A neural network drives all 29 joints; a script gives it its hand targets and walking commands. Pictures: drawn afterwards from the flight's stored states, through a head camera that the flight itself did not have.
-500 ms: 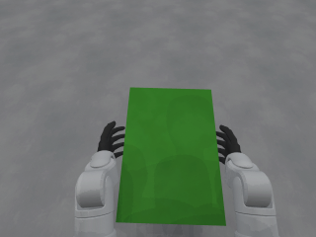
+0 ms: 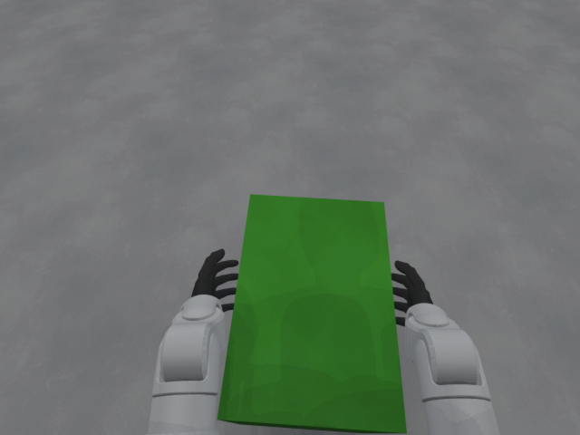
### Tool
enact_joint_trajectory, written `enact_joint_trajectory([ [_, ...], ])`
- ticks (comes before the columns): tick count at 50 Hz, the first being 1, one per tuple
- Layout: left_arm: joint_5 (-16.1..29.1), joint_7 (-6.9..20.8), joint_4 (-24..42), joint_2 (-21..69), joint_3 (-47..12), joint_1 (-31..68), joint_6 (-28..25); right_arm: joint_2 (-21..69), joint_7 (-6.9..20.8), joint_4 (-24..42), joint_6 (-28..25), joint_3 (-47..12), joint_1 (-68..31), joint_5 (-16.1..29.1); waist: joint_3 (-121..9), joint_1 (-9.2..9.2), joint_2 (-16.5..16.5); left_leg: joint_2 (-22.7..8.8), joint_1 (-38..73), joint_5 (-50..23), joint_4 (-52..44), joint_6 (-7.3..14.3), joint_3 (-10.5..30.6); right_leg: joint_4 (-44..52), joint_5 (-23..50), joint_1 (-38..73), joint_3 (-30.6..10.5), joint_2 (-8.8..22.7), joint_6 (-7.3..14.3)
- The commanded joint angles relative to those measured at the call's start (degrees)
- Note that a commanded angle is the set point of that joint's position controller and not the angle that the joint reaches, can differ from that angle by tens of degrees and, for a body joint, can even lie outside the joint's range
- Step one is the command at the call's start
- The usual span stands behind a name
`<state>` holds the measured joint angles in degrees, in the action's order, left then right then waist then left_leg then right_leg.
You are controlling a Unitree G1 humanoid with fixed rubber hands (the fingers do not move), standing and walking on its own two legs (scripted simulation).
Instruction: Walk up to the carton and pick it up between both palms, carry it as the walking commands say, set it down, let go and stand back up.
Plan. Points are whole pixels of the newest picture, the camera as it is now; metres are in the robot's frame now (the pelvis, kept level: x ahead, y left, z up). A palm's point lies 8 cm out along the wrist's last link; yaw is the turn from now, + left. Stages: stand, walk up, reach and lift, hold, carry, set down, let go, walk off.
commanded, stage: carry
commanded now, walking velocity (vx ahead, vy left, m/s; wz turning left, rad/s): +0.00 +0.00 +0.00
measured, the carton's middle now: (308, 318) +0.29 +0.00 -0.06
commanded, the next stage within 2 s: none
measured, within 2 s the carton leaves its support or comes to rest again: neither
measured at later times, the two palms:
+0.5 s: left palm (193, 195) +0.46 +0.19 +0.04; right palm (362, 190) +0.49 -0.10 +0.03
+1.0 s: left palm (211, 127) +0.64 +0.18 +0.05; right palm (354, 142) +0.63 -0.10 +0.02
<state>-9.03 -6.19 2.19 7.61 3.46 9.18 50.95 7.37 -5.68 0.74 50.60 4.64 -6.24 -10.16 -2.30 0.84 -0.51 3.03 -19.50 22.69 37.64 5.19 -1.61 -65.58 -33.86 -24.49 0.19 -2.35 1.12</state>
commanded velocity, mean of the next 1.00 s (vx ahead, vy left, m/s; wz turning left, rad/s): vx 0.00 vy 0.00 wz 0.00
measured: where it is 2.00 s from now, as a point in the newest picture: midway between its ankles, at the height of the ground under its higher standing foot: (290, 328)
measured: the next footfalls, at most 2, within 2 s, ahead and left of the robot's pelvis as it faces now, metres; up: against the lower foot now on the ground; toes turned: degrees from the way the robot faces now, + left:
right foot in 0.18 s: +0.20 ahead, -0.09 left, +0.00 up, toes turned -2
left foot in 0.34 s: +0.10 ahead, +0.09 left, +0.00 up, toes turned +6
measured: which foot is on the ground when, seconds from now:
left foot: down 0.00-0.20, up 0.22-0.32, down 0.34-0.58, up 0.60-0.68, down 0.70-0.94, up 0.96-1.00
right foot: up 0.00-0.16, down 0.18-0.72, up 0.74-0.88, down 0.90-1.00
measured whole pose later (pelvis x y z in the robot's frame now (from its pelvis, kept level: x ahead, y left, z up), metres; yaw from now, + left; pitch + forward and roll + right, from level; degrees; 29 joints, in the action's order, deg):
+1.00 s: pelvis +0.34 +0.03 +0.00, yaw +3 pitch +5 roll +0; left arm -11.4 -4.3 -8.2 8.7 7.0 15.0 38.9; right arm 7.7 -8.4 -5.2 42.1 6.1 -9.5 -11.0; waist -4.0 -0.3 1.9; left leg 1.0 -17.1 27.0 42.2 1.8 -4.5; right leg -36.8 -23.9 -17.7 4.6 1.4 1.7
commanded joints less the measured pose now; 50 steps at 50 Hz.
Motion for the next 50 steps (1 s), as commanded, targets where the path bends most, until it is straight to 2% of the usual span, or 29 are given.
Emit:
enact_joint_trajectory([
  [1,17.0,13.7,8.5,54.4,-34.2,14.8,-3.6,53.8,13.9,14.7,-3.6,-35.7,-24.3,20.8,-23.1,-0.86,5.4,-14.3,34.0,-77.9,-6.3,5.4,13.0,17.9,5.2,-10.7,0.3,1.4,-0.3],
  [3,20.9,13.6,14.9,54.4,-37.6,13.9,-1.3,51.8,13.4,27.2,-1.5,-41.9,-27.6,25.1,-25.6,-1.79,4.6,-12.5,32.0,-74.2,-4.4,3.4,8.1,27.4,14.0,-5.2,1.6,0.9,0.5],
  [4,13.1,13.7,-0.7,51.3,-30.3,10.1,-2.2,49.4,13.9,12.7,-2.4,-35.7,-24.7,18.5,-24.8,-1.17,6.1,-11.1,28.6,-75.1,-5.3,1.2,6.3,27.9,21.0,-0.8,4.2,-0.6,2.0],
  [5,15.3,13.9,5.0,50.8,-32.7,15.7,-2.3,50.1,13.9,14.7,-2.0,-37.3,-26.2,19.7,-22.2,-0.80,7.2,-9.7,25.5,-67.7,-3.7,0.9,4.1,34.2,28.4,1.1,3.8,0.6,2.9],
  [6,10.1,14.8,-7.5,49.7,-27.3,10.5,-2.9,48.2,14.4,5.4,-2.8,-33.9,-24.5,15.1,-25.7,-0.14,2.8,-9.4,23.3,-63.5,-1.9,-0.5,3.0,36.7,38.3,8.2,3.1,1.1,4.5],
  [7,15.8,14.7,7.6,50.3,-33.8,16.5,-3.0,50.9,14.5,16.5,-2.2,-40.6,-27.9,21.4,-24.6,-0.49,1.2,-8.2,14.7,-54.2,0.3,-3.0,3.7,35.1,53.9,16.2,-0.4,4.7,6.5],
  [9,13.5,15.7,1.2,51.5,-31.6,18.8,-4.7,52.0,15.3,8.5,-3.7,-37.6,-28.2,18.8,-24.6,0.59,-6.5,-3.1,-0.4,-15.3,10.6,-6.5,1.1,30.1,93.1,28.1,-11.3,18.5,14.9],
  [10,12.0,16.0,-2.5,52.8,-29.9,22.7,-5.3,54.1,15.6,3.1,-4.3,-35.5,-29.3,17.6,-22.8,0.77,-8.9,-2.4,-5.1,5.6,12.5,-7.0,1.4,29.6,98.4,29.1,-14.6,22.5,18.2],
  [12,11.6,16.5,-6.6,54.1,-27.6,22.8,-6.9,53.3,15.8,3.3,-6.0,-35.5,-34.3,18.1,-20.9,0.34,-12.7,-3.2,-6.1,13.0,6.3,-5.4,3.2,30.9,97.0,26.7,-15.7,22.7,17.6],
  [15,16.0,15.8,1.2,57.7,-31.5,16.4,-5.2,55.6,16.1,16.9,-4.4,-41.7,-38.1,25.6,-20.3,-0.67,-7.1,-4.4,8.9,-11.2,-15.2,-4.3,0.6,29.3,70.0,16.2,-4.8,13.8,6.7],
  [18,16.6,15.6,2.1,55.5,-32.9,21.4,-4.1,55.1,15.3,7.1,-4.0,-34.7,-30.0,19.9,-25.0,0.18,9.9,-13.9,24.3,-80.9,-3.7,-1.4,6.8,24.1,34.5,4.8,1.3,6.4,2.6],
  [20,20.2,15.4,9.9,55.1,-38.4,23.4,-3.8,54.2,14.5,8.9,-3.5,-34.6,-25.7,20.4,-22.6,-0.65,14.7,-13.2,28.2,-88.8,-2.2,-2.2,4.5,25.8,24.2,0.3,5.2,4.0,1.7],
  [23,15.0,16.3,-1.2,53.0,-32.6,27.2,-6.3,53.3,15.0,0.8,-6.2,-30.4,-31.5,15.6,-17.7,-0.40,10.4,-13.4,25.8,-85.4,-4.5,-3.1,4.4,26.3,17.7,-1.4,6.1,2.1,2.7],
  [25,13.9,17.2,-6.1,52.7,-30.8,22.6,-9.2,51.7,14.6,1.6,-9.5,-30.0,-30.1,13.2,-22.3,0.41,2.0,-9.6,16.6,-81.2,5.2,-5.4,1.2,28.9,46.4,15.0,4.0,4.9,5.1],
  [26,14.1,17.2,-5.0,54.8,-32.2,22.9,-10.5,53.4,14.7,2.5,-10.6,-31.9,-31.6,14.3,-24.3,2.27,-0.2,-5.0,3.2,-72.6,16.7,-9.8,-3.7,27.9,68.8,30.9,1.1,7.9,8.7],
  [28,13.2,17.0,-7.6,55.5,-29.4,23.8,-10.9,54.2,14.3,5.3,-10.5,-33.2,-38.3,16.2,-18.6,1.74,-17.5,1.1,-25.4,13.0,19.6,-7.2,-2.6,28.3,114.0,47.8,-14.8,19.8,16.5],
  [30,11.2,17.3,-13.5,57.9,-27.4,24.4,-11.2,56.2,15.0,-0.1,-12.2,-31.7,-38.5,14.5,-16.4,1.51,-9.5,-3.0,-20.3,14.6,4.5,-4.2,0.1,31.2,99.3,38.3,-11.9,18.4,13.1],
  [32,13.1,17.0,-7.8,57.9,-29.4,21.8,-12.2,56.1,14.7,3.2,-12.5,-33.9,-36.0,16.2,-18.8,0.87,-11.6,-1.2,-8.0,1.0,-9.8,-3.8,-2.3,26.9,89.2,33.4,-3.6,13.7,6.9],
  [33,13.8,16.7,-6.6,58.1,-30.3,21.8,-11.9,56.3,15.0,4.5,-12.3,-35.2,-35.5,17.7,-23.4,-0.39,-8.9,-3.6,6.9,-14.4,-14.2,-2.3,-0.5,25.3,73.3,23.7,-0.8,13.1,4.0],
  [34,15.5,16.5,-2.3,58.0,-32.1,23.7,-12.0,57.1,15.3,4.3,-12.0,-35.3,-32.9,18.5,-27.9,-0.99,3.1,-10.5,23.9,-56.8,-11.0,1.0,8.7,15.3,48.9,8.7,2.8,8.9,-0.2],
  [35,16.0,16.7,-0.4,58.5,-33.5,27.9,-11.6,57.9,15.2,4.9,-11.9,-35.9,-35.8,18.8,-24.2,-0.56,14.9,-20.6,31.3,-94.5,-10.2,5.1,18.5,10.6,3.5,-3.8,4.5,2.8,-2.6],
  [36,15.3,17.4,-4.0,59.2,-34.4,29.0,-11.0,56.6,15.1,3.4,-12.1,-33.6,-36.5,16.7,-21.1,-0.53,14.5,-21.4,25.8,-102.5,-6.3,7.8,17.8,9.5,-2.9,-1.4,0.5,1.8,-0.9],
  [38,12.0,17.5,-11.9,58.3,-32.7,27.9,-12.3,55.8,15.9,-4.3,-13.4,-30.5,-32.8,12.8,-15.8,-1.08,13.0,-17.0,29.9,-87.1,-6.8,6.6,13.6,16.7,-1.7,-11.2,1.8,2.6,-0.3],
  [42,13.2,17.7,-11.1,59.8,-31.1,23.7,-13.2,57.1,15.8,5.5,-14.1,-37.0,-42.5,18.3,-19.4,-0.04,9.3,-13.8,26.2,-77.5,-2.3,1.2,3.2,32.8,13.1,1.7,3.5,2.5,0.7],
  [44,15.4,17.3,-3.2,60.2,-32.4,29.1,-13.1,59.0,15.5,6.5,-12.9,-37.7,-40.7,19.1,-26.3,-0.06,4.7,-10.2,18.9,-63.3,1.9,-1.7,0.5,35.3,45.2,16.8,1.0,5.5,3.0],
  [46,14.9,17.5,-4.8,59.6,-32.3,26.8,-12.4,60.7,15.3,1.7,-11.7,-36.4,-33.9,17.3,-26.7,0.42,-8.8,-4.2,-2.7,-18.1,11.2,-3.8,-3.0,29.7,95.6,35.9,-7.4,16.1,9.1],
  [47,11.5,17.4,-11.6,59.3,-29.9,23.7,-12.2,59.5,15.7,-0.9,-11.5,-35.8,-33.7,16.5,-24.4,0.70,-14.4,-2.3,-9.7,6.2,8.0,-4.4,-0.9,28.9,104.5,38.5,-11.6,20.2,13.0],
  [49,10.5,17.4,-13.8,57.7,-27.5,20.0,-12.7,59.1,15.7,1.9,-12.3,-37.9,-37.7,17.8,-24.4,0.96,-19.0,-2.5,-13.6,7.8,-1.3,-3.8,-0.9,25.7,109.4,43.8,-9.1,18.2,10.2],
  [50,9.5,17.3,-16.5,58.0,-26.9,19.1,-12.3,57.3,16.0,2.8,-12.9,-38.0,-41.1,18.3,-20.0,0.93,-14.6,-2.1,-12.1,3.2,-4.5,-3.4,-2.2,26.6,103.2,38.3,-7.0,15.8,7.3],
])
